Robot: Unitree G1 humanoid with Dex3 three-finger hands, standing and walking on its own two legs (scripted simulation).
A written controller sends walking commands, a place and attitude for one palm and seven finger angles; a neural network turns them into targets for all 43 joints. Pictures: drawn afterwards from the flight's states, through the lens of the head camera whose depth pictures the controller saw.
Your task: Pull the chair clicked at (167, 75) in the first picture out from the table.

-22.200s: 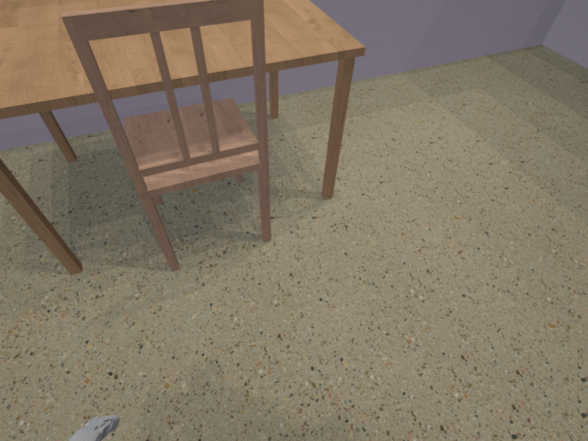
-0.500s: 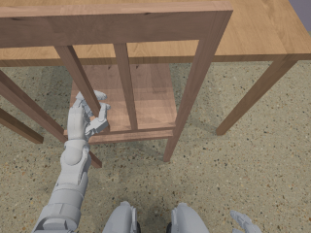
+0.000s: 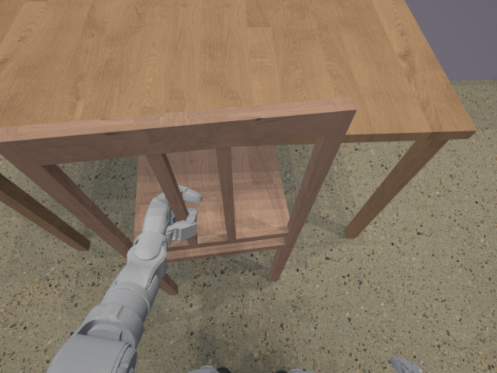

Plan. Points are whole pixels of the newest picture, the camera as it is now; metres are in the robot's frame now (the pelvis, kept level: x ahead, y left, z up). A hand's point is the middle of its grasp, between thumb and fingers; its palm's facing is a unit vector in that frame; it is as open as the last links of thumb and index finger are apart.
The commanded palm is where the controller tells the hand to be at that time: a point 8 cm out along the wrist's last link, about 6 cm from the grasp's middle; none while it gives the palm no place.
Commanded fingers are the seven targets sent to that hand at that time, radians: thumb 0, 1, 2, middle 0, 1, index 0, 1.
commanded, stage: step backward, pulling the chair out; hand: left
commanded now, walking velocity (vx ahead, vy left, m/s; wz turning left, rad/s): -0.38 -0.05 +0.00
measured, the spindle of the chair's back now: (179, 207) +0.40 +0.12 -0.05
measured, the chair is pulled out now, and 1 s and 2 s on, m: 0.04 0.18 0.32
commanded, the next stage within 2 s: none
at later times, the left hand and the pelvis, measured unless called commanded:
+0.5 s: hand (193, 268) +0.29 +0.09 -0.06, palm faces -0.06 -0.99 -0.14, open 5.3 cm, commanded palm +0.28 +0.14 -0.05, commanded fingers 0.00 0.90 0.90 -0.50 -1.45 -0.50 -1.45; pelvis -0.07 -0.01 +0.00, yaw -1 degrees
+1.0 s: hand (186, 302) +0.23 +0.10 -0.06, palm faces -0.05 -0.98 -0.17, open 5.4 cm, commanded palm +0.22 +0.14 -0.06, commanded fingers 0.00 0.90 0.90 -0.50 -1.45 -0.50 -1.45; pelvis -0.12 -0.01 +0.00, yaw -2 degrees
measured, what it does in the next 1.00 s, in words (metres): walks backwards: right foot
